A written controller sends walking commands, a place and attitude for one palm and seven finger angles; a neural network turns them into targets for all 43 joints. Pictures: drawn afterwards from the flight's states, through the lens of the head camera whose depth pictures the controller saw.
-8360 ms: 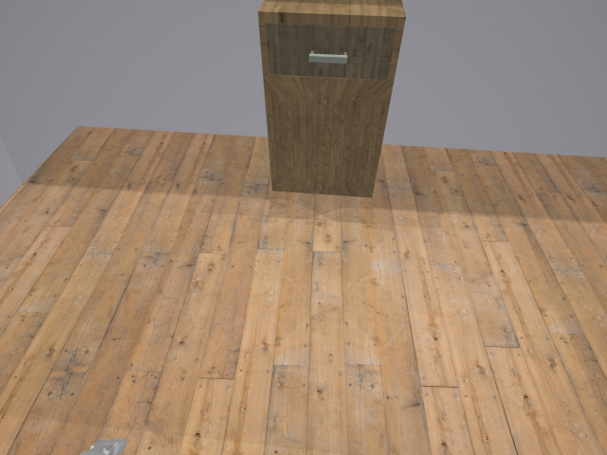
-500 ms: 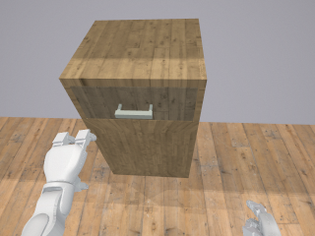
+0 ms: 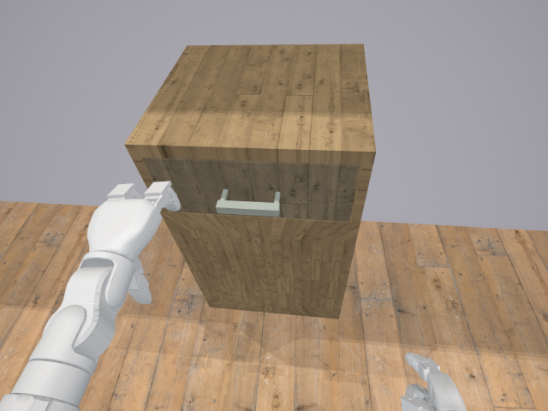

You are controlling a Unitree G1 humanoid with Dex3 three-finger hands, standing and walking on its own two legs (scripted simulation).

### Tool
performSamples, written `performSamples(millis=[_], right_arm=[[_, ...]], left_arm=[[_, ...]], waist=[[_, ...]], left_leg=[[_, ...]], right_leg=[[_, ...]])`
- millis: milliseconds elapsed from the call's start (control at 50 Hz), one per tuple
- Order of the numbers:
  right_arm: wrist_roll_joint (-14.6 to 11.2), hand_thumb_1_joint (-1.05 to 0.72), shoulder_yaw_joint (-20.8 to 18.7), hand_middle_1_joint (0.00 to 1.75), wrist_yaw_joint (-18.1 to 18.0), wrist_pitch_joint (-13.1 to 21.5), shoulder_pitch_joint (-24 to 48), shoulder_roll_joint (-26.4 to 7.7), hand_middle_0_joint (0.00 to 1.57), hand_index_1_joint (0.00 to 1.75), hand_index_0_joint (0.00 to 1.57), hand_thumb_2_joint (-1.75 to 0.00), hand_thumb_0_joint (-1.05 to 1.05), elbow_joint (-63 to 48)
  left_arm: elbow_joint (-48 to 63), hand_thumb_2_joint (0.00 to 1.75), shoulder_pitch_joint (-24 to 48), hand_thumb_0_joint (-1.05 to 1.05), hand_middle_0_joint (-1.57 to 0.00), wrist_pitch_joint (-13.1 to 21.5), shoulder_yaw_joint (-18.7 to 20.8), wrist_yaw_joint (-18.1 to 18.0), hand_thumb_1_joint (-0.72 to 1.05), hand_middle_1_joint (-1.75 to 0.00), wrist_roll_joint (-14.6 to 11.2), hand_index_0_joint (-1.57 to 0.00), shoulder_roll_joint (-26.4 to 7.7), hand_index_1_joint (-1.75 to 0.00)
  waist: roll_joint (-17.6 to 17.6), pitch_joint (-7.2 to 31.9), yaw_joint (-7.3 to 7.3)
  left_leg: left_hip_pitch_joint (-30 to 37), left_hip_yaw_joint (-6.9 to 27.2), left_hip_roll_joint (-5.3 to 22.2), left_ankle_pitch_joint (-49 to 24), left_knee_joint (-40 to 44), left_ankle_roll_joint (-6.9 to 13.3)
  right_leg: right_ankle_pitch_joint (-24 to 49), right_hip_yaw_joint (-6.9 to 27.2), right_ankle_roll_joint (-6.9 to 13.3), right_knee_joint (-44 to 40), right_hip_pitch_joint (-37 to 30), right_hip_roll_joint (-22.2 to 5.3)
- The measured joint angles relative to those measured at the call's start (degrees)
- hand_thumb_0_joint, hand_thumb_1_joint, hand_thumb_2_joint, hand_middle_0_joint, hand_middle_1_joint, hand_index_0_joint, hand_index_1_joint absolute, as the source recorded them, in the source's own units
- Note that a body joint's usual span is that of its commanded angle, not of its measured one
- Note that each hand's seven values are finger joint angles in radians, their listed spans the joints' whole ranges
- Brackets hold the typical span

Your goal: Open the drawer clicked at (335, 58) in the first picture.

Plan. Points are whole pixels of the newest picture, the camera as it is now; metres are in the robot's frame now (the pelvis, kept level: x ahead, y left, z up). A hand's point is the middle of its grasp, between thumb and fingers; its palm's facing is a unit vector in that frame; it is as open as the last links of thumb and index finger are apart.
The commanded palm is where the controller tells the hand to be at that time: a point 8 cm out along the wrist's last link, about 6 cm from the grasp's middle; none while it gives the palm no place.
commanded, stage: raise the hand with hooked fingers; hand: left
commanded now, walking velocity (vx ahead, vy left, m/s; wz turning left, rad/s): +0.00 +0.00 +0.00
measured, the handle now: (249, 201) +0.53 +0.14 -0.08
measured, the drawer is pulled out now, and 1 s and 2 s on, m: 0.00 0.00 0.00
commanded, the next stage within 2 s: move the hooked fingers above the handle in 0.28 s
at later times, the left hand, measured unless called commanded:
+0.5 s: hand (158, 250) +0.31 +0.22 +0.06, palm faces +0.00 -0.07 -1.00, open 13.9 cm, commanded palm +0.30 +0.23 +0.12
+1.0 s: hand (204, 227) +0.38 +0.18 +0.03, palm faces -0.02 -0.04 -1.00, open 13.9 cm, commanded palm +0.36 +0.19 +0.09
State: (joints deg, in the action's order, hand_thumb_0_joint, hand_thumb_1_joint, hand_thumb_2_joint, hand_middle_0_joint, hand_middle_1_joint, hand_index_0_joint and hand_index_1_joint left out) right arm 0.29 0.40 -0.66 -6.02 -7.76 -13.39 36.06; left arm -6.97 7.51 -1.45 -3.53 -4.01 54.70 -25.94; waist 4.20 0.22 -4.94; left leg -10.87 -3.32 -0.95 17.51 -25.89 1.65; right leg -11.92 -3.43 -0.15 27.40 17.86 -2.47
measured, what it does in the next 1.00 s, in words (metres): stands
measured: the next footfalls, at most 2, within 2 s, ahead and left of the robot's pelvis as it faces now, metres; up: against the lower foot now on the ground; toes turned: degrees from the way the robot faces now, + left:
none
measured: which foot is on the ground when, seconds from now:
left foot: down 0.00-1.00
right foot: down 0.00-1.00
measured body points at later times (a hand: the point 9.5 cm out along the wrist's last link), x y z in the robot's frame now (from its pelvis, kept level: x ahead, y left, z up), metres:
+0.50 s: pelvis -0.01 -0.01 +0.00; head +0.02 -0.04 +0.45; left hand +0.30 +0.23 +0.11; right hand +0.18 -0.23 -0.12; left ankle -0.05 +0.10 -0.74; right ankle +0.02 -0.12 -0.74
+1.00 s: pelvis +0.00 -0.01 -0.01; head +0.05 -0.04 +0.44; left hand +0.38 +0.18 +0.08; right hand +0.12 -0.27 -0.14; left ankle -0.05 +0.10 -0.74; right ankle +0.02 -0.12 -0.74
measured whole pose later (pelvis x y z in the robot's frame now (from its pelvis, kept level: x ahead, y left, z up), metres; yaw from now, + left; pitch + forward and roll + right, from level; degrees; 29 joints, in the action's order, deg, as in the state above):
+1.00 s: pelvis +0.00 -0.01 -0.01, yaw -1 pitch +8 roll +1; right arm -0.5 -2.7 -1.5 -5.3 -12.6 -14.7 38.5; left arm -31.6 24.0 -0.1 -7.9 -13.4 59.7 -20.7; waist 2.8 2.2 -0.9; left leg -19.0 -3.9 -0.3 18.4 -29.6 0.8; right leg -13.1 -2.8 0.9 32.0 26.8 -2.0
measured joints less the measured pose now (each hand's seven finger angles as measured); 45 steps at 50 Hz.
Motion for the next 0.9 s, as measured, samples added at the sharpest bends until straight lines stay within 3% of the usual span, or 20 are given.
performSamples(millis=[100,200,320,440,540,640,900], right_arm=[[0.2,-0.9,-1.0,0.3,0.3,-0.1,-1.4,-1.2,0.2,0.3,0.21,-0.9,0.01,-0.1],[0.1,-0.9,-2.1,0.29,0.2,0.2,-2.1,-1.9,0.2,0.3,0.2,-0.9,0.01,0.4],[-0.4,-0.91,-2.5,0.29,0.0,0.4,-1.4,-1.8,0.2,0.3,0.2,-0.9,0.01,1.1],[-0.6,-0.91,-1.6,0.29,-0.3,0.3,-0.1,-1.2,0.2,0.3,0.2,-0.9,0.01,0.6],[-0.5,-0.9,-0.9,0.29,-0.7,0.9,0.5,-0.6,0.2,0.3,0.2,-0.9,0.01,0.2],[-0.3,-0.9,-1.1,0.29,-0.7,1.5,0.1,-0.2,0.2,0.3,0.2,-0.9,0.01,0.2],[-0.7,-0.9,-2.5,0.29,-0.7,0.8,-3.4,-0.8,0.2,0.3,0.2,-0.9,0.01,1.9]], left_arm=[[1.0,0.3,-2.1,0.0,-0.32,2.2,0.7,0.4,-0.49,-1.2,-0.2,-0.31,0.1,-1.2],[1.8,0.3,-3.6,0.0,-0.32,4.3,0.7,-2.6,-0.49,-1.2,0.4,-0.31,0.3,-1.2],[0.6,0.3,-2.8,0.0,-0.32,2.3,0.5,-5.2,-0.49,-1.2,0.9,-0.32,0.5,-1.2],[-0.9,0.3,-1.3,0.0,-0.32,0.0,-0.7,-3.7,-0.49,-1.2,0.5,-0.31,0.9,-1.2],[-5.3,0.3,2.5,0.0,-0.32,1.1,-2.6,-2.5,-0.49,-1.2,1.3,-0.31,1.6,-1.2],[-9.1,0.3,6.1,0.0,-0.32,3.2,-3.8,-3.9,-0.49,-1.2,2.6,-0.32,2.5,-1.2],[-20.9,0.3,14.3,0.0,-0.32,1.2,-4.6,-8.4,-0.49,-1.2,4.6,-0.32,4.8,-1.2]], waist=[[-0.2,-0.4,0.49],[-0.7,-0.6,0.48],[-0.6,-0.3,0.39],[-0.2,0.0,0.48],[-0.6,-0.1,0.35],[-1.0,0.3,0.57],[-1.3,1.7,3.18]], left_leg=[[-0.5,-0.4,0.1,-0.2,0.3,0.0],[-1.1,-0.5,0.1,-0.2,0.1,-0.1],[-1.3,-0.4,0.1,-0.4,0.1,-0.2],[-0.8,-0.3,0.1,-0.7,0.5,-0.3],[-1.5,0.1,0.2,-0.8,0.0,-0.5],[-3.2,0.3,0.2,-0.5,-1.1,-0.7],[-7.0,-0.3,0.5,0.5,-3.0,-0.8]], right_leg=[[0.3,0.4,0.0,-0.2,0.7,0.2],[0.3,0.5,0.1,0.2,1.4,0.2],[0.3,0.4,0.3,0.3,1.7,0.2],[0.4,0.3,0.4,0.2,1.2,0.2],[0.3,-0.1,0.6,0.7,1.8,0.1],[0.0,-0.3,0.8,1.7,3.4,0.1],[-0.8,0.4,1.0,3.8,7.5,0.4]])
